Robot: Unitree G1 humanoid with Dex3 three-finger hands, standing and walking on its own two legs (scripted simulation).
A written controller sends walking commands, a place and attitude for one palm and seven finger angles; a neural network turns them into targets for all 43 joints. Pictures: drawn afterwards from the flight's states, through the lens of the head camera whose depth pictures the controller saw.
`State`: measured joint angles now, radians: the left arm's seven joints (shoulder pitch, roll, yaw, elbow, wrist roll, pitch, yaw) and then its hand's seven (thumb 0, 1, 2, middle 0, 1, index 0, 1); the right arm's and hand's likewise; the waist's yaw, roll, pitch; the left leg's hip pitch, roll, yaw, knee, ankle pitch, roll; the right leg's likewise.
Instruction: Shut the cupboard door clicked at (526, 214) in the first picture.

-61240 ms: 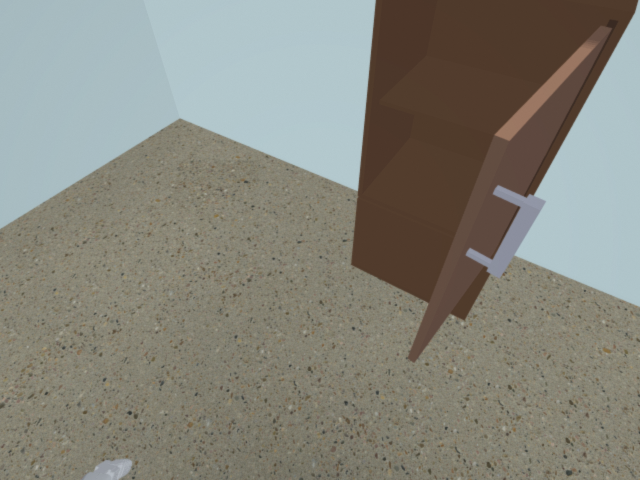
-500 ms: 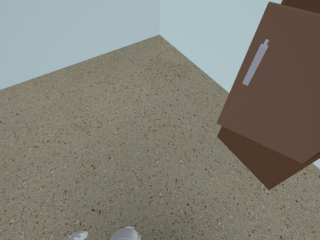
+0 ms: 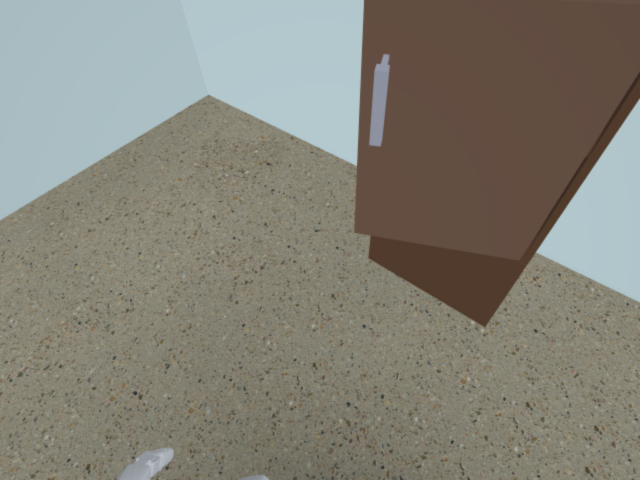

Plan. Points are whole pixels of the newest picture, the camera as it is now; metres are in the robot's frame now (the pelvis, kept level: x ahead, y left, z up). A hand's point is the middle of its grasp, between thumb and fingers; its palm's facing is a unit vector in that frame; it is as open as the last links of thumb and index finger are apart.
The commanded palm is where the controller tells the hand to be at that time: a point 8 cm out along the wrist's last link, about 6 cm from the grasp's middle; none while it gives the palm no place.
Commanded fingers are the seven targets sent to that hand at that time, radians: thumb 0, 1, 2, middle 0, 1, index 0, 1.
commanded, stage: turn to face it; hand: left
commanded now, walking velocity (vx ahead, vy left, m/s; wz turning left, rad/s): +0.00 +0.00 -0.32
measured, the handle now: (380, 101) +0.71 -0.08 +0.07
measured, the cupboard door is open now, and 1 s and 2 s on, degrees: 24 24 24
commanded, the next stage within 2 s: take the last steps up to it in 0.28 s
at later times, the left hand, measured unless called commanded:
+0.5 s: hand out of the picture +0.11 +0.20 -0.16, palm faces -0.12 -0.98 -0.18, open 7.4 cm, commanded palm none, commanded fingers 0.00 0.90 0.90 -0.20 -0.30 -0.20 -0.30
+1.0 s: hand out of the picture +0.15 +0.10 -0.17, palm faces -0.20 -0.97 -0.12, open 7.4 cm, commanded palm none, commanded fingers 0.00 0.90 0.90 -0.20 -0.30 -0.20 -0.30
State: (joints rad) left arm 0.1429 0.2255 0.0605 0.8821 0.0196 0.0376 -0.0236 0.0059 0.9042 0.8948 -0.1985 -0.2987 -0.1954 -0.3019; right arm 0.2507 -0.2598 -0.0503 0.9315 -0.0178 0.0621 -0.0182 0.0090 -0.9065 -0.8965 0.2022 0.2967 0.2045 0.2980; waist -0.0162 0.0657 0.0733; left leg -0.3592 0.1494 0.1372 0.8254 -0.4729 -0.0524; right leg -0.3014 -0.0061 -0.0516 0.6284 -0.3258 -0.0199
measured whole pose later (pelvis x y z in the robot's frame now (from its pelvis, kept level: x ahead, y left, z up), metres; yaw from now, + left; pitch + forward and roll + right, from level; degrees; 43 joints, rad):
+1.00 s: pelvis +0.12 -0.06 +0.01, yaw -12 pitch +1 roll -2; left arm 0.31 0.15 0.03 1.10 0.02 -0.03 0.00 0.00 0.90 0.89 -0.20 -0.30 -0.20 -0.30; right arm 0.22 -0.20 -0.04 1.00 -0.03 0.00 0.01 0.01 -0.91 -0.90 0.20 0.30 0.20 0.30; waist -0.02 -0.01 0.05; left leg -0.50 0.08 0.12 0.74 -0.27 -0.02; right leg -0.01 0.04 -0.09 0.36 -0.36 -0.03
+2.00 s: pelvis +0.22 -0.08 +0.02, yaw -13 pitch +0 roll +0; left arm 0.23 0.22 0.04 1.04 0.01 0.05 0.03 0.00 0.91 0.89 -0.20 -0.30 -0.20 -0.30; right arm 0.18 -0.14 -0.01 1.00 -0.02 0.02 -0.04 0.01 -0.91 -0.90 0.20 0.30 0.20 0.30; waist 0.03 -0.04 0.05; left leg -0.22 -0.03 0.07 0.46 -0.24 0.05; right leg -0.25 -0.02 0.01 0.66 -0.38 0.02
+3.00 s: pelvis +0.22 -0.06 +0.01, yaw -15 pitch +0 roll +0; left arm 0.27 0.18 -0.01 1.06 0.01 -0.02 0.04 0.00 0.90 0.89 -0.20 -0.30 -0.20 -0.30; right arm 0.23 -0.20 0.00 1.06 -0.01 -0.03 -0.02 0.02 -0.92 -0.90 0.20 0.30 0.20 0.30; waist 0.01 0.00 0.02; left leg -0.23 -0.04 0.10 0.48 -0.25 0.07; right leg -0.18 -0.03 0.04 0.51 -0.33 0.03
